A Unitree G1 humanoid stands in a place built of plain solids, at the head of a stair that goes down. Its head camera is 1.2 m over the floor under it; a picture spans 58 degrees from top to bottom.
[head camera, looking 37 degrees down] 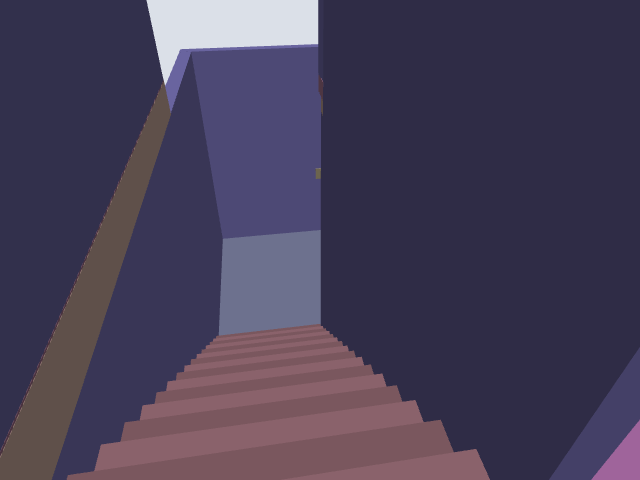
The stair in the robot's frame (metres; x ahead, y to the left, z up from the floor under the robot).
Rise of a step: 0.20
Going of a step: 0.22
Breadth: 1.40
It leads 9 degrees to the left of straight ahead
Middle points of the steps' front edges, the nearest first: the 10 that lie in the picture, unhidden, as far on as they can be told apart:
0.84 0.21 -0.41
1.06 0.25 -0.61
1.28 0.28 -0.82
1.50 0.31 -1.02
1.72 0.35 -1.23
1.94 0.38 -1.43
2.16 0.42 -1.64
2.39 0.45 -1.84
2.61 0.48 -2.04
2.83 0.52 -2.25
